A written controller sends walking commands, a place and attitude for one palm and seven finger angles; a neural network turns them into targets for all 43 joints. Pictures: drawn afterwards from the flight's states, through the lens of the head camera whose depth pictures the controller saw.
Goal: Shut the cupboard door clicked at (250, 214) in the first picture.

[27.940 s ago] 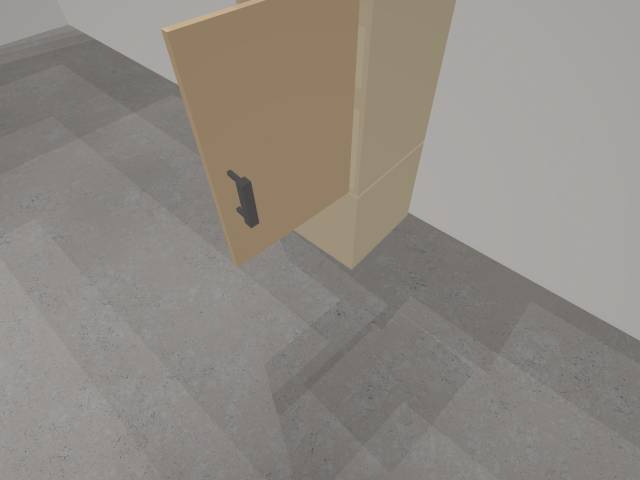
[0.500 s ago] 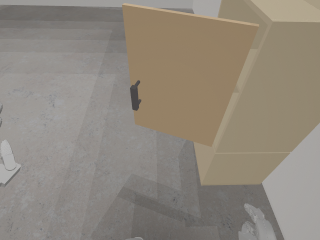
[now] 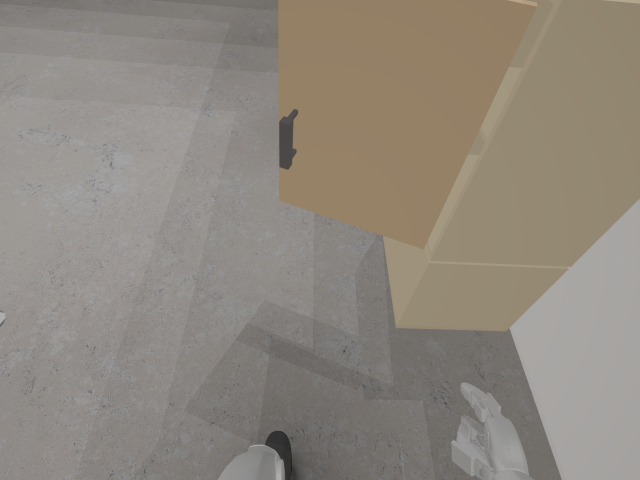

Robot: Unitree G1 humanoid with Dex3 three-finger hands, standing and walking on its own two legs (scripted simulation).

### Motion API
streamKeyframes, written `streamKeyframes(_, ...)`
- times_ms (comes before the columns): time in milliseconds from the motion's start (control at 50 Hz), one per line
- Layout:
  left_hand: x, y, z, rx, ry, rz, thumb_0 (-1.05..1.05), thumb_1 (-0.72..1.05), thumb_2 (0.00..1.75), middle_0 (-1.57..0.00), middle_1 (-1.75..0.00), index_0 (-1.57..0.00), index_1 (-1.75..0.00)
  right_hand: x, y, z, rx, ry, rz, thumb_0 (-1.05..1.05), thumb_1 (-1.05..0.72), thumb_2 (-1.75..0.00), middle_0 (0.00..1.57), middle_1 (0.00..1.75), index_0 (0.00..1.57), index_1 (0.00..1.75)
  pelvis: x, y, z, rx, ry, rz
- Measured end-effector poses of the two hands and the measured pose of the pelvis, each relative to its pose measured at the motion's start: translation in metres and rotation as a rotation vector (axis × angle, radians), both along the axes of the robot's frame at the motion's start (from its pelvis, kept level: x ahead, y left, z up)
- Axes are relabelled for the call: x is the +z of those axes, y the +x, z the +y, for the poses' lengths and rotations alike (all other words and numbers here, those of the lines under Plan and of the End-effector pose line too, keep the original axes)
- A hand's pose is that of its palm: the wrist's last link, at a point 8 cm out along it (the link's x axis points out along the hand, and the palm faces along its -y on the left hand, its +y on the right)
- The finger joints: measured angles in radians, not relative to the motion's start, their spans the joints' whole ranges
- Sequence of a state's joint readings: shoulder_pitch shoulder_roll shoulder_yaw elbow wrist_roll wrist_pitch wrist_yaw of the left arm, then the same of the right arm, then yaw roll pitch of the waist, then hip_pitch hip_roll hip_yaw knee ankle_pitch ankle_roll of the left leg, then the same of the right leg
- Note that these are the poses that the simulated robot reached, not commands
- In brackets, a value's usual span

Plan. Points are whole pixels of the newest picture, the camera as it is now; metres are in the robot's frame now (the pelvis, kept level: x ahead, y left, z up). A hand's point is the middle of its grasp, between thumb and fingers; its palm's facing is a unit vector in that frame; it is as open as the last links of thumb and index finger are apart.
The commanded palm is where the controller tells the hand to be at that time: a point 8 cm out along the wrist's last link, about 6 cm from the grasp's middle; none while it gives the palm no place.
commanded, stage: stop stepping back and stand still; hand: left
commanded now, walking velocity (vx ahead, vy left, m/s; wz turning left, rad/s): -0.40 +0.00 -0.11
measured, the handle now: (289, 139) +0.81 +0.15 -0.07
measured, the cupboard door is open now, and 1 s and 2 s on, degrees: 69 69 69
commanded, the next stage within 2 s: let the arm hang, fingers relaxed in 1.72 s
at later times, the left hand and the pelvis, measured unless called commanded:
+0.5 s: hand out of the picture +0.07 +0.34 +0.19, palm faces +0.53 -0.81 -0.24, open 7.4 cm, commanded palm +0.00 +0.36 +0.21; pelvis -0.15 +0.06 +0.00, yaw -3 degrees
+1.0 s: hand out of the picture +0.01 +0.31 +0.18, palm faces +0.48 -0.78 -0.40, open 7.4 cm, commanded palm -0.04 +0.34 +0.21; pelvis -0.20 +0.05 +0.03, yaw -4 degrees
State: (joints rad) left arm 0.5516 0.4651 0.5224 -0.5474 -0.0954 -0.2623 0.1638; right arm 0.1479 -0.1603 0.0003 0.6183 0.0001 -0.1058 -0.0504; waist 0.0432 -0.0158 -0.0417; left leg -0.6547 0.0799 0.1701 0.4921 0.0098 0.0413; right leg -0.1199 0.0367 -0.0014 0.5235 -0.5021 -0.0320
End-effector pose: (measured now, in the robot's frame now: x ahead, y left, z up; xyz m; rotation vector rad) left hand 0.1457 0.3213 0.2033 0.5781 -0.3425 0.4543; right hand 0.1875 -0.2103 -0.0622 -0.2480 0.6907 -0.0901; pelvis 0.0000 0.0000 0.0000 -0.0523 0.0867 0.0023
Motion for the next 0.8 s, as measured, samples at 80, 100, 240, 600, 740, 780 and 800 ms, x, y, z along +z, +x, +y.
streamKeyframes(80,-0.003,-0.009,-0.017,-0.082,-0.073,-0.026,0.02,0.89,0.9,-0.21,-0.3,-0.21,-0.3,-0.001,-0.028,0.003,-0.014,-0.007,0.025,0.01,-0.91,-0.89,0.21,0.3,0.21,0.3,0.006,-0.024,0.007,-0.027,-0.015,-0.056)
streamKeyframes(100,0.001,-0.009,-0.019,-0.108,-0.074,-0.049,0.02,0.89,0.9,-0.21,-0.3,-0.21,-0.3,0.001,-0.036,0.003,-0.033,-0.01,0.02,0.01,-0.91,-0.89,0.21,0.3,0.21,0.3,0.006,-0.027,0.009,-0.033,-0.015,-0.071)
streamKeyframes(240,0.023,-0.032,-0.003,-0.161,-0.05,-0.121,0.01,0.89,0.9,-0.22,-0.3,-0.21,-0.3,0.018,-0.101,-0.006,-0.148,-0.016,-0.067,0.01,-0.91,-0.89,0.21,0.3,0.21,0.3,0.005,-0.069,0.018,0.034,-0.036,-0.136)
streamKeyframes(600,0.0,-0.112,0.035,-0.158,-0.15,-0.097,0.02,0.9,0.9,-0.2,-0.3,-0.2,-0.3,0.018,-0.27,0.04,-0.207,-0.031,0.065,0.01,-0.91,-0.89,0.2,0.3,0.2,0.3,0.017,-0.183,0.063,-0.069,0.007,-0.147)
streamKeyframes(740,0.045,-0.154,0.002,-0.307,0.07,0.002,0.02,0.89,0.9,-0.21,-0.3,-0.21,-0.3,0.022,-0.3,0.05,-0.238,0.052,0.114,0.01,-0.9,-0.89,0.21,0.3,0.21,0.3,0.04,-0.193,0.056,-0.107,-0.024,-0.094)
streamKeyframes(780,0.051,-0.162,0.009,-0.241,0.124,0.038,0.01,0.89,0.9,-0.22,-0.3,-0.21,-0.3,0.015,-0.301,0.044,-0.231,0.054,0.132,0.01,-0.9,-0.89,0.21,0.3,0.21,0.3,0.04,-0.195,0.051,-0.095,-0.021,-0.082)
streamKeyframes(800,0.051,-0.166,0.013,-0.196,0.142,0.053,0.01,0.89,0.9,-0.22,-0.3,-0.21,-0.3,0.01,-0.301,0.039,-0.223,0.056,0.135,0.01,-0.9,-0.89,0.21,0.3,0.21,0.3,0.037,-0.197,0.049,-0.087,-0.01,-0.076)
